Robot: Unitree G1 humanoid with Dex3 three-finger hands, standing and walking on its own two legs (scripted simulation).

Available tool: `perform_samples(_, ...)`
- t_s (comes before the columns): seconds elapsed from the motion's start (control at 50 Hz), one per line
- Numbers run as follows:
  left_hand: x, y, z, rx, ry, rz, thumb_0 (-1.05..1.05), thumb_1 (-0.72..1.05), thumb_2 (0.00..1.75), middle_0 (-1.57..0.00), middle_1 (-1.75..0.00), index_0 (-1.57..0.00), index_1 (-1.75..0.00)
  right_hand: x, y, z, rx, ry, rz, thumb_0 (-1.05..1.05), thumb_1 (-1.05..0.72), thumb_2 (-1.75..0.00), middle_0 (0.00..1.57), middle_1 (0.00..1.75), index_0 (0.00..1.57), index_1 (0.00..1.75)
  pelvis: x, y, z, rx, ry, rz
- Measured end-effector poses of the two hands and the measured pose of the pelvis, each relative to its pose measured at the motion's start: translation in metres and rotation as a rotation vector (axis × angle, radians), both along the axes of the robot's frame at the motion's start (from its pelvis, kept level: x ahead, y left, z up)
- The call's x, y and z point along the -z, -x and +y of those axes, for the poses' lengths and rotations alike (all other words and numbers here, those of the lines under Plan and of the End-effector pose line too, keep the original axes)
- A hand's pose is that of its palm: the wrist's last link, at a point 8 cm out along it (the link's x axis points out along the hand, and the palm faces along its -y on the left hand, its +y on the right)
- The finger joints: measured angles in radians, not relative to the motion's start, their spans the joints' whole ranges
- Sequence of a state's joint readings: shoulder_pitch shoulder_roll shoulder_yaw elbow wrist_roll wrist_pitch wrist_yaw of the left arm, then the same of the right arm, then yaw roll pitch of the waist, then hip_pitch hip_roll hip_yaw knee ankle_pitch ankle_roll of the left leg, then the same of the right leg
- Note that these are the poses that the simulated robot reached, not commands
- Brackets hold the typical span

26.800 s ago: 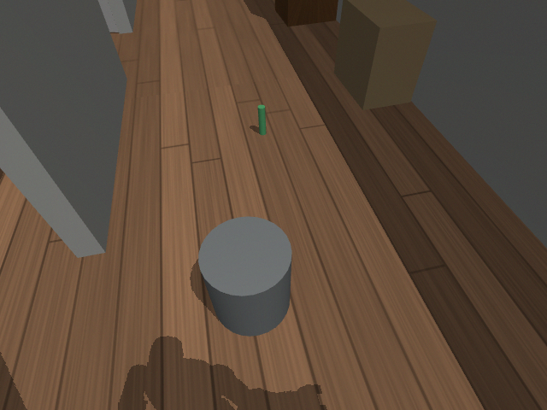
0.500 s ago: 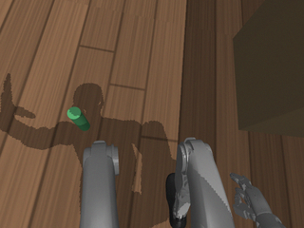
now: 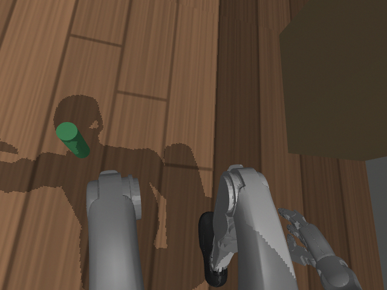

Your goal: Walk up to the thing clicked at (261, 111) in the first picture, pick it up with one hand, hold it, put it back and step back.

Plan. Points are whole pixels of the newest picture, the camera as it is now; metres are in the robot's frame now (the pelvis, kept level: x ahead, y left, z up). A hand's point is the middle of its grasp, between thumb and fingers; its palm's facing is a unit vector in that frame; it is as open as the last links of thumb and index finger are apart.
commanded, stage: approach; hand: left
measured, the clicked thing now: (75, 142) +0.43 +0.26 -0.25
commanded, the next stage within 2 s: close in in 0.22 s
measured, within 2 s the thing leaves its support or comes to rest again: neither
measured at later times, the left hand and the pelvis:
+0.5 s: hand (59, 154) +0.38 +0.29 -0.21, palm faces +0.07 -0.99 +0.09, open 17.6 cm; pelvis -0.01 +0.01 -0.06, yaw -5 degrees
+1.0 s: hand (77, 150) +0.40 +0.25 -0.22, palm faces +0.16 -0.98 +0.07, open 17.6 cm; pelvis -0.02 +0.02 -0.06, yaw -7 degrees
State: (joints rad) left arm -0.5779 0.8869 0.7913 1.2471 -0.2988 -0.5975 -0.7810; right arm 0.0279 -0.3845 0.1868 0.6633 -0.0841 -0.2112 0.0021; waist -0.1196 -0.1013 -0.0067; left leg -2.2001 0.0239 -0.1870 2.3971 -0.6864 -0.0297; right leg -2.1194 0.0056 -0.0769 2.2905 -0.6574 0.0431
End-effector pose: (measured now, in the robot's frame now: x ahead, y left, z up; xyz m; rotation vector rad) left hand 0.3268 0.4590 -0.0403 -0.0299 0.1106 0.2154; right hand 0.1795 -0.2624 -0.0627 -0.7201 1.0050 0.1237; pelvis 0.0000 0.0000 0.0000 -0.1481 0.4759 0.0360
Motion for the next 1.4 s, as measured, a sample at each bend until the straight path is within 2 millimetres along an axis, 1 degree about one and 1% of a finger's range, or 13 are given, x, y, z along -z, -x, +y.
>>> perform_samples(0.1, 0.063, -0.011, -0.022, 0.022, 0.038, 0.026, -0.01, -0.56, 0.04, -0.08, -0.09, -0.05, -0.11, 0.008, -0.001, 0.004, -0.055, 0.052, 0.033, 0.01, -0.90, -0.90, 0.21, 0.30, 0.21, 0.31, 0.019, 0.000, 0.002, 0.016, 0.020, -0.046)
perform_samples(0.18, 0.098, -0.020, -0.035, 0.034, 0.029, 0.019, -0.02, -0.55, 0.05, -0.08, -0.09, -0.05, -0.11, 0.013, 0.001, 0.007, -0.095, 0.101, 0.077, 0.01, -0.90, -0.90, 0.21, 0.30, 0.21, 0.31, 0.031, 0.000, 0.004, 0.024, 0.040, -0.083)
perform_samples(0.3, 0.132, -0.028, -0.056, 0.088, 0.011, 0.023, -0.02, -0.54, 0.06, -0.08, -0.10, -0.05, -0.12, 0.020, 0.004, 0.012, -0.132, 0.151, 0.124, 0.01, -0.91, -0.91, 0.21, 0.30, 0.21, 0.31, 0.044, 0.000, 0.009, 0.035, 0.070, -0.127)
perform_samples(0.48, 0.172, -0.032, -0.118, 0.160, 0.072, 0.039, -0.02, -0.58, 0.03, -0.07, -0.10, -0.06, -0.11, 0.021, 0.008, 0.025, -0.193, 0.169, 0.136, 0.01, -0.92, -0.91, 0.21, 0.30, 0.21, 0.31, 0.055, 0.005, 0.015, 0.051, 0.103, -0.197)
perform_samples(0.56, 0.178, -0.037, -0.126, 0.099, 0.067, -0.015, -0.02, -0.59, 0.02, -0.08, -0.10, -0.06, -0.10, 0.018, 0.012, 0.029, -0.221, 0.194, 0.146, 0.01, -0.92, -0.91, 0.21, 0.30, 0.21, 0.31, 0.059, 0.008, 0.015, 0.059, 0.116, -0.234)
perform_samples(0.64, 0.176, -0.039, -0.120, 0.053, 0.027, -0.055, -0.02, -0.60, 0.02, -0.08, -0.10, -0.07, -0.10, 0.015, 0.019, 0.029, -0.236, 0.221, 0.166, 0.01, -0.92, -0.91, 0.21, 0.30, 0.21, 0.31, 0.062, 0.011, 0.017, 0.062, 0.129, -0.259)
perform_samples(0.72, 0.174, -0.038, -0.120, 0.089, -0.016, -0.045, -0.02, -0.59, 0.02, -0.07, -0.09, -0.06, -0.09, 0.013, 0.028, 0.028, -0.235, 0.236, 0.191, 0.01, -0.92, -0.91, 0.21, 0.30, 0.21, 0.30, 0.063, 0.014, 0.020, 0.061, 0.140, -0.271)
perform_samples(0.82, 0.175, -0.034, -0.137, 0.157, -0.012, -0.029, -0.02, -0.59, 0.01, -0.07, -0.08, -0.06, -0.08, 0.011, 0.038, 0.029, -0.229, 0.232, 0.212, 0.01, -0.92, -0.90, 0.21, 0.30, 0.21, 0.30, 0.062, 0.017, 0.023, 0.061, 0.150, -0.279)
perform_samples(0.92, 0.182, -0.036, -0.154, 0.086, 0.051, -0.047, -0.02, -0.60, 0.02, -0.07, -0.08, -0.07, -0.07, 0.005, 0.043, 0.032, -0.237, 0.246, 0.214, 0.01, -0.92, -0.90, 0.21, 0.30, 0.21, 0.30, 0.062, 0.018, 0.023, 0.067, 0.159, -0.296)
perform_samples(1.02, 0.189, -0.045, -0.159, 0.056, 0.037, -0.067, -0.02, -0.57, 0.05, -0.07, -0.08, -0.06, -0.08, 0.002, 0.048, 0.034, -0.244, 0.277, 0.234, 0.00, -0.91, -0.90, 0.21, 0.30, 0.21, 0.30, 0.065, 0.019, 0.024, 0.076, 0.168, -0.312)
perform_samples(1.12, 0.194, -0.049, -0.153, 0.051, -0.008, -0.072, -0.02, -0.48, 0.10, -0.08, -0.08, -0.07, -0.09, 0.007, 0.054, 0.034, -0.247, 0.287, 0.280, 0.00, -0.90, -0.90, 0.21, 0.30, 0.21, 0.30, 0.066, 0.018, 0.025, 0.080, 0.178, -0.314)
perform_samples(1.2, 0.197, -0.048, -0.150, 0.045, -0.023, -0.060, -0.02, -0.36, 0.17, -0.16, -0.14, -0.14, -0.15, 0.011, 0.056, 0.035, -0.250, 0.278, 0.312, 0.00, -0.89, -0.90, 0.21, 0.30, 0.21, 0.30, 0.066, 0.016, 0.026, 0.079, 0.182, -0.307)
perform_samples(1.4, 0.196, -0.062, -0.164, 0.027, -0.007, -0.074, -0.01, -0.02, 0.40, -0.37, -0.34, -0.35, -0.35, 0.012, 0.048, 0.039, -0.258, 0.275, 0.313, 0.00, -0.88, -0.90, 0.21, 0.30, 0.21, 0.30, 0.063, 0.014, 0.026, 0.083, 0.189, -0.296)
